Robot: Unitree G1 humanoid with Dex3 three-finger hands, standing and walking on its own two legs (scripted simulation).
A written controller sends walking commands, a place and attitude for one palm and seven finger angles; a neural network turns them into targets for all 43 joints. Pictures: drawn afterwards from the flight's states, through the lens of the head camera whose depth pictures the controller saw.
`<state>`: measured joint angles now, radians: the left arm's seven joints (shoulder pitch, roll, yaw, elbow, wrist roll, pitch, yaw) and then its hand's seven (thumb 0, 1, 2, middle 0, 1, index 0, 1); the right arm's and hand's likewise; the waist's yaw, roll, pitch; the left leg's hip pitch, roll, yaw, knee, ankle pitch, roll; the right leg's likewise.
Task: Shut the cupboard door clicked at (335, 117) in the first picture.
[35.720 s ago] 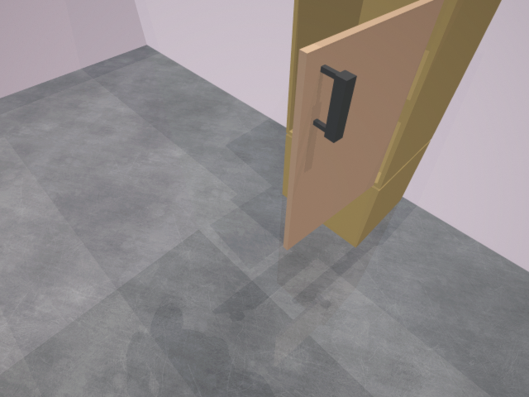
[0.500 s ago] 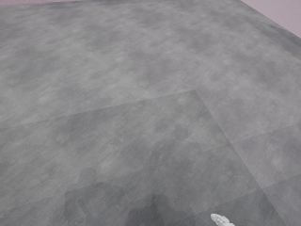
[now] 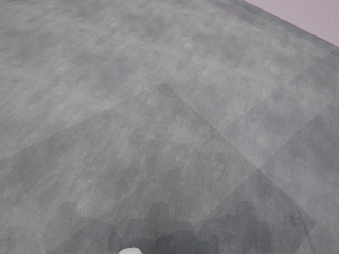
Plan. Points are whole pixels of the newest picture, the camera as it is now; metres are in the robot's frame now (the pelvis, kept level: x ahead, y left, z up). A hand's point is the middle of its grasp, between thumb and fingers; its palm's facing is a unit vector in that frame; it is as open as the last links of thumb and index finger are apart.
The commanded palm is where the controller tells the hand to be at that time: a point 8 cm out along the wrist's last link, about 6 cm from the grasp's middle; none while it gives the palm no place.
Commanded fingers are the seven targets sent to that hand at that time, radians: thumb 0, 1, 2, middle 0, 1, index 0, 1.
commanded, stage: turn to face it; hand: left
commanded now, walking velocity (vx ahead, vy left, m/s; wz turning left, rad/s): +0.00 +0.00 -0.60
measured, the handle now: out of the picture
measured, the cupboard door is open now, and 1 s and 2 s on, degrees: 51 51 51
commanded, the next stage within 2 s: none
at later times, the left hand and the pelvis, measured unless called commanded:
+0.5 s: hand (119, 225) +0.20 +0.14 -0.15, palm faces -0.33 -0.91 -0.26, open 7.4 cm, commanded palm none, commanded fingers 0.00 0.90 0.90 -0.20 -0.30 -0.20 -0.30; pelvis +0.01 -0.01 -0.01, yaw -19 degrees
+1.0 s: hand (122, 215) +0.23 +0.15 -0.17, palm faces -0.52 -0.83 -0.21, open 7.4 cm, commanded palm none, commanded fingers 0.00 0.90 0.90 -0.20 -0.30 -0.20 -0.30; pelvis +0.05 +0.01 +0.00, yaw -36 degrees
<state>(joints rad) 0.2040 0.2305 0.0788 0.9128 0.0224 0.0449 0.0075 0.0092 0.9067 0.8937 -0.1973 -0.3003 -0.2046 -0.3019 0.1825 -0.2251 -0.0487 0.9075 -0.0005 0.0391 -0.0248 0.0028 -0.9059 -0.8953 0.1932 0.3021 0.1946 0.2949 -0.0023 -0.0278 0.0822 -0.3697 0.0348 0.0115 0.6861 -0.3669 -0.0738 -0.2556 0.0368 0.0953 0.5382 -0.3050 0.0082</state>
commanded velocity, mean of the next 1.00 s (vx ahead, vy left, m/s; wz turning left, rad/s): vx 0.00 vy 0.00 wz -0.60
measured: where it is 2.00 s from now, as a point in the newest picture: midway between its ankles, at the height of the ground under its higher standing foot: outside the picture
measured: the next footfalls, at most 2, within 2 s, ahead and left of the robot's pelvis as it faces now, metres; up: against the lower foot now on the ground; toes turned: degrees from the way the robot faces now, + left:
left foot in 0.02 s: +0.06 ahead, +0.12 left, +0.00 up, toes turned +1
right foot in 0.46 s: +0.00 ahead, -0.12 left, +0.00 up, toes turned -23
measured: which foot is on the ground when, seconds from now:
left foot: up 0.00-0.00, down 0.02-0.46, up 0.48-0.84, down 0.86-1.00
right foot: down 0.00-0.02, up 0.04-0.44, down 0.46-0.88, up 0.90-1.00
